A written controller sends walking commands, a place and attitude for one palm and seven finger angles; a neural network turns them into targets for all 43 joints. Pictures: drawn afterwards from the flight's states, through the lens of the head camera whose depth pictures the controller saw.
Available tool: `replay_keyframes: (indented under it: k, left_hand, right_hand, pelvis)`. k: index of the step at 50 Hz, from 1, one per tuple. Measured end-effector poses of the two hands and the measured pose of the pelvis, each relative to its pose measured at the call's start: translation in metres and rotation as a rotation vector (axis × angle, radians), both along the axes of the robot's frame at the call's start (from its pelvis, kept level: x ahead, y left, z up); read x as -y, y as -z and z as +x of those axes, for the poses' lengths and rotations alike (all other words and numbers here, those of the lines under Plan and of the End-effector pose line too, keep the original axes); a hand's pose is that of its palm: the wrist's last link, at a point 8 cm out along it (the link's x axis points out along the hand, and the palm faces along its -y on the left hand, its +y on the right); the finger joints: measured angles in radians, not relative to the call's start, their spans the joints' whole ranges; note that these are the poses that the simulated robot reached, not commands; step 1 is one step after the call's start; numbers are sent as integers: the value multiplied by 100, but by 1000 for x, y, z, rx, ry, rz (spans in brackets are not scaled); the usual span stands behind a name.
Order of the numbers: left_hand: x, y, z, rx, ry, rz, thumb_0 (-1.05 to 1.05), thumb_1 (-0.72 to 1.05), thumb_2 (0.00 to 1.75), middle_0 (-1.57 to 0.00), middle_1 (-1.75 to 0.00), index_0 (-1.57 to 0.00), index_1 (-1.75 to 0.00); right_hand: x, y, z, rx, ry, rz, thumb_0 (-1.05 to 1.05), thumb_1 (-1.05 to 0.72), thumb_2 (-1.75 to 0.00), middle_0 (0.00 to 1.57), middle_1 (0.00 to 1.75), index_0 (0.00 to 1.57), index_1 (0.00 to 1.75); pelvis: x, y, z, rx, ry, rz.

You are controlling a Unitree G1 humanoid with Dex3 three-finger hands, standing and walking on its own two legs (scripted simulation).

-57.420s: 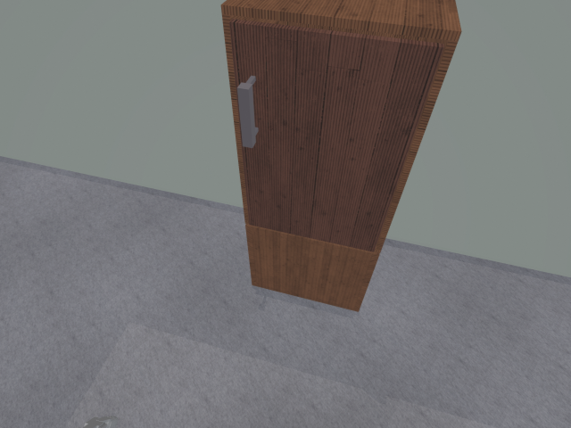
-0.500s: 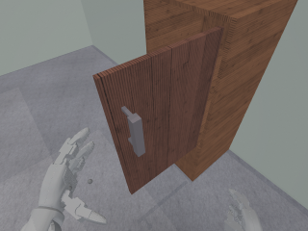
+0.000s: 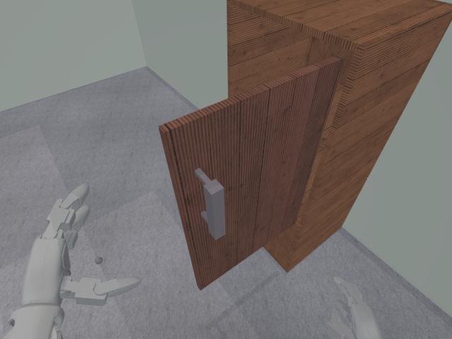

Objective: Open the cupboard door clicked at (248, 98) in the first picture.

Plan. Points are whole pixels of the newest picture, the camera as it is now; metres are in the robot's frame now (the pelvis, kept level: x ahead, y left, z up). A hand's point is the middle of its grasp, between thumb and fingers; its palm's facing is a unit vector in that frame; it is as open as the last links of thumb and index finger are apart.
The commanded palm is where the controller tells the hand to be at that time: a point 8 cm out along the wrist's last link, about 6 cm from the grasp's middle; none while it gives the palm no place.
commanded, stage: draw the hand back to the body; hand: left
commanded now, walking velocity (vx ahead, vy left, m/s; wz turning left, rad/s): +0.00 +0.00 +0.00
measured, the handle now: (209, 204) +0.33 +0.08 +0.07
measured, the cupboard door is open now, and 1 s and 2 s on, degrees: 89 89 89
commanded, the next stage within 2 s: step back with the hand held close in 0.82 s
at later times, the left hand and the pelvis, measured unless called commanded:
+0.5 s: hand (58, 222) +0.22 +0.27 +0.16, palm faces +0.45 -0.79 -0.41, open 8.5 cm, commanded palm +0.17 +0.30 +0.17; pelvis +0.02 +0.00 +0.01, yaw -1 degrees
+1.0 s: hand (58, 232) +0.20 +0.25 +0.16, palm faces +0.45 -0.80 -0.40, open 7.4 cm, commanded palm +0.15 +0.29 +0.18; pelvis +0.00 -0.01 +0.01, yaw -1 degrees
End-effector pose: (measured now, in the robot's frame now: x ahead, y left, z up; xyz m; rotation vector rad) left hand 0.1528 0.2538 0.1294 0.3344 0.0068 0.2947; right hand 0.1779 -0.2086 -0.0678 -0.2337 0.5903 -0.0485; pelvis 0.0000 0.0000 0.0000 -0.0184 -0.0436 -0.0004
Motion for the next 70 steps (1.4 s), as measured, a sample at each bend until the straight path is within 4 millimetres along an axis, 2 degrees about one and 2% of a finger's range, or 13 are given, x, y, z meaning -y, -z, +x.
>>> replay_keyframes:
  k: [12,24,30,36,48,53,62,70]
  left_hand:
    - [-24,-29,15,63,-63,102,0,25,62,-18,-30,-19,-30]
    - [-45,-46,20,102,-142,148,1,66,80,-20,-30,-20,-30]
    - [-42,-46,19,104,-152,133,1,81,86,-20,-30,-21,-30]
    - [-34,-41,16,90,-128,120,2,87,88,-21,-30,-21,-30]
    - [-32,-47,3,118,-140,130,2,89,89,-21,-30,-21,-30]
    - [-37,-58,5,155,-112,196,2,89,89,-21,-30,-21,-30]
    - [-36,-39,-2,35,14,221,2,89,89,-21,-30,-21,-30]
    - [-55,-49,-30,122,23,273,2,89,89,-21,-30,-22,-30]
  right_hand:
    - [-3,2,12,-56,8,10,1,-90,-90,20,30,20,30]
    - [8,0,23,-82,27,1,1,-90,-90,20,30,20,30]
    - [14,1,21,-87,32,1,1,-90,-90,20,30,20,30]
    - [18,0,16,-92,44,1,1,-90,-90,20,30,20,30]
    - [21,1,2,-86,49,13,1,-90,-90,20,30,20,30]
    - [24,1,-6,-110,61,3,1,-90,-90,20,30,20,30]
    - [33,1,-37,-158,167,-31,1,-90,-90,20,30,20,30]
    - [20,-3,-70,-149,182,-58,1,-90,-90,20,30,20,30]
  pelvis:
    - [-4,-8,16,22,15,10]
    - [0,-10,24,26,21,10]
    - [2,-11,22,28,21,10]
    - [6,-11,19,33,22,11]
    - [10,-12,7,52,20,9]
    - [10,-11,-2,9,13,-4]
    - [-6,-8,-23,-38,41,1]
    - [-18,-2,-53,-32,42,1]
